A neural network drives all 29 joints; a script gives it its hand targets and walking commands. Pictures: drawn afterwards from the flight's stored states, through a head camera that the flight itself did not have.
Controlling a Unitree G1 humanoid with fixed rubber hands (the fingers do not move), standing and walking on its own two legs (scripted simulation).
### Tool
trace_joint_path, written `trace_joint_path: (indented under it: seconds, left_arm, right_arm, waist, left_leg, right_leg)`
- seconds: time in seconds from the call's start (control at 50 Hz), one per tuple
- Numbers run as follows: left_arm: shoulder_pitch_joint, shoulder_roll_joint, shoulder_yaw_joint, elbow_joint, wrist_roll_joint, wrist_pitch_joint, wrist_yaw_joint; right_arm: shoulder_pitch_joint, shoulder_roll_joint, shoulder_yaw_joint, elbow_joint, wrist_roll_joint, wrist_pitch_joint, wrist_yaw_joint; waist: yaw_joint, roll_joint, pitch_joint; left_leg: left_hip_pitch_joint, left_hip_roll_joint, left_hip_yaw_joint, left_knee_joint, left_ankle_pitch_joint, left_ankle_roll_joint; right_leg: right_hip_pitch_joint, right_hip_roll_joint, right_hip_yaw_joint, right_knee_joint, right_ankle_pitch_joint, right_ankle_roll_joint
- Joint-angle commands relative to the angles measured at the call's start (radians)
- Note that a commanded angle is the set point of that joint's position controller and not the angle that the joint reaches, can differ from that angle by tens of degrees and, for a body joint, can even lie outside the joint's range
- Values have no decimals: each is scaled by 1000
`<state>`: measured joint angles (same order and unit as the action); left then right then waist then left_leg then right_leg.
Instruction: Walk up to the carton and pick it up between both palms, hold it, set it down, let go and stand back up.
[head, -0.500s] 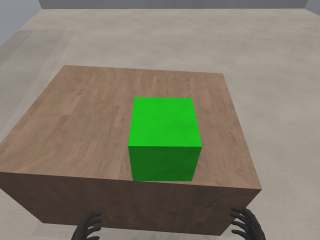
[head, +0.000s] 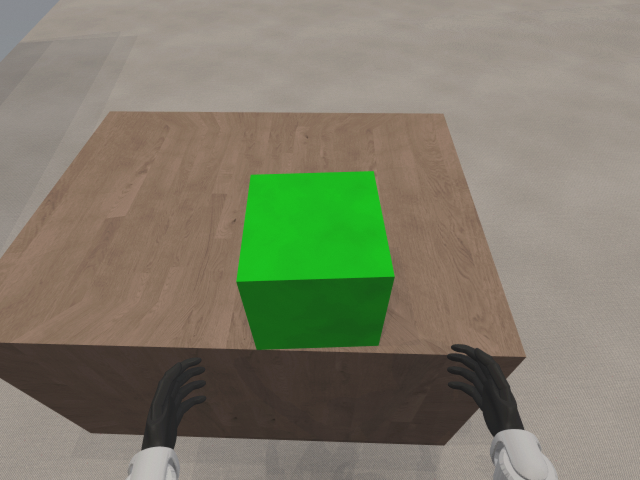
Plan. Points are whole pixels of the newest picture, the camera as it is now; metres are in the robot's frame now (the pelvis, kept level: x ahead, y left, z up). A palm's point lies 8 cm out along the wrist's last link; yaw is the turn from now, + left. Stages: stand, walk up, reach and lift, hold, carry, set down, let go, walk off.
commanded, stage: reach and lift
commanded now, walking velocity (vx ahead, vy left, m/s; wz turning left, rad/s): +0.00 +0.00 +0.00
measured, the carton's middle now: (315, 260) +0.47 +0.01 -0.05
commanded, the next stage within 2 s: none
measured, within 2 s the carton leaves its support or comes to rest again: neither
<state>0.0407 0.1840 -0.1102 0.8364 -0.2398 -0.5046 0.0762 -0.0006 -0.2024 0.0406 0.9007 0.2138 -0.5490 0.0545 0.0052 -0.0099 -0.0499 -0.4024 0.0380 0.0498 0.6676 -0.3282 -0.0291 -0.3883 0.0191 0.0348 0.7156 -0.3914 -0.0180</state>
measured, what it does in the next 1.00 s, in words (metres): stands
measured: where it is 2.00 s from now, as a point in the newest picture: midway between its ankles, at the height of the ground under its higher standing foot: outside the picture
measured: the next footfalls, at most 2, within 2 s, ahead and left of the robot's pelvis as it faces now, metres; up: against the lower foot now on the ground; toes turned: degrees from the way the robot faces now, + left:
none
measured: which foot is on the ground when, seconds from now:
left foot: down 0.00-1.00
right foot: down 0.00-1.00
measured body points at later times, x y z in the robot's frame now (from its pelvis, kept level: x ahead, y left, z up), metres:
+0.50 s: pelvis +0.00 +0.00 +0.01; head +0.04 +0.00 +0.46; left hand +0.30 +0.21 -0.02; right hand +0.31 -0.21 -0.01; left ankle +0.01 +0.14 -0.72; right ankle -0.01 -0.11 -0.72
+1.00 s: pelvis -0.01 +0.00 +0.02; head +0.05 +0.01 +0.46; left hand +0.37 +0.20 +0.03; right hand +0.38 -0.21 +0.04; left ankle +0.01 +0.14 -0.72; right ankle -0.01 -0.11 -0.72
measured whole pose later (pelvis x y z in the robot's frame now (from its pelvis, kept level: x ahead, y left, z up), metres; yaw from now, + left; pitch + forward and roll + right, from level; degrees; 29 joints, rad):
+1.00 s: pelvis -0.01 +0.00 +0.02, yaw -1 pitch +18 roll -1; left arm -0.52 0.20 -0.03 1.05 -0.26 -0.39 0.09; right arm -0.59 -0.28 0.11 1.09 0.37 -0.32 0.01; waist 0.00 0.00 -0.21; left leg -0.59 0.06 0.03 0.44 -0.16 -0.03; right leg -0.55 0.05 0.04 0.42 -0.18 -0.02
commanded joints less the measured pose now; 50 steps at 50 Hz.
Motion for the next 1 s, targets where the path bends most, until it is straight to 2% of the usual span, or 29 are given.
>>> trace_joint_path:
  seconds: [0.0, 0.08, 0.14, 0.18, 0.26, 0.32, 0.44, 0.5, 0.58, 0.7, 0.8, 0.88, 0.98]
  left_arm:
    - [-171, 101, 63, -166, 10, -135, -2]
    - [-229, 102, 67, -182, 14, -134, 6]
    - [-294, 116, 64, -160, 5, -90, 17]
    - [-339, 123, 61, -160, -1, -59, 25]
    - [-411, 121, 66, -174, -4, -39, 36]
    - [-439, 115, 71, -124, -2, -34, 29]
    - [-518, 97, 93, 13, -10, -24, -2]
    - [-575, 95, 100, 28, -13, -32, -10]
    - [-650, 104, 110, 5, -8, -33, -11]
    - [-759, 120, 124, -40, 6, -5, 6]
    - [-850, 125, 118, -25, 2, 36, 20]
    - [-931, 133, 110, 30, -18, 69, 20]
    - [-1044, 149, 96, 122, -59, 92, 11]
  right_arm:
    - [-196, -158, -2, -160, 54, -149, -16]
    - [-244, -152, 8, -141, 68, -142, -10]
    - [-301, -138, -2, -102, 58, -82, 1]
    - [-337, -131, -12, -106, 56, -42, 6]
    - [-406, -144, -11, -149, 72, -10, -1]
    - [-447, -158, -1, -123, 84, 6, -9]
    - [-546, -175, 1, -54, 72, 30, -39]
    - [-609, -186, -1, -53, 65, 30, -52]
    - [-683, -203, -1, -50, 73, 38, -57]
    - [-781, -221, 4, -34, 110, 80, -51]
    - [-865, -237, 21, -2, 148, 137, -41]
    - [-949, -252, 32, 29, 162, 180, -40]
    - [-1077, -273, 40, 61, 159, 212, -48]
  waist:
    - [-10, -80, -253]
    - [-9, -29, -285]
    - [-8, 4, -292]
    - [-4, 19, -297]
    - [2, 47, -357]
    - [2, 50, -401]
    - [-12, -22, -433]
    - [-19, -51, -471]
    - [-22, -49, -537]
    - [-11, 17, -634]
    - [3, 67, -677]
    - [6, 60, -685]
    - [1, 14, -717]
  left_leg:
    - [123, -89, 31, -58, 351, -35]
    - [157, -79, 29, -86, 300, -54]
    - [160, -65, 26, -124, 196, -55]
    - [157, -61, 24, -145, 155, -52]
    - [153, -64, 25, -151, 206, -53]
    - [164, -64, 20, -140, 280, -52]
    - [173, -55, 0, -131, 376, -41]
    - [186, -54, -5, -136, 427, -38]
    - [223, -54, -6, -153, 485, -43]
    - [268, -53, -3, -178, 515, -55]
    - [289, -49, -3, -183, 504, -63]
    - [281, -43, -8, -178, 487, -59]
    - [249, -36, -18, -162, 473, -48]
  right_leg:
    - [108, 49, 19, -116, 588, 70]
    - [52, 51, 9, -148, 476, 62]
    - [-18, 39, 4, -190, 322, 56]
    - [-42, 32, 3, -211, 268, 58]
    - [-15, 36, -1, -211, 353, 65]
    - [7, 37, -1, -211, 450, 65]
    - [13, 34, 7, -236, 542, 68]
    - [24, 39, 5, -246, 594, 72]
    - [36, 47, -3, -262, 644, 71]
    - [12, 50, -13, -296, 637, 65]
    - [-40, 45, -20, -324, 586, 60]
    - [-75, 42, -25, -335, 552, 63]
    - [-111, 41, -31, -330, 539, 75]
